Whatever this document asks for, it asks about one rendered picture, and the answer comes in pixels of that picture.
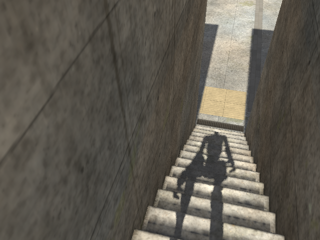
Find stairs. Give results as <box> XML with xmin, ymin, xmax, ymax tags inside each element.
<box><xmin>131</xmin><ymin>125</ymin><xmax>285</xmax><ymax>240</ymax></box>

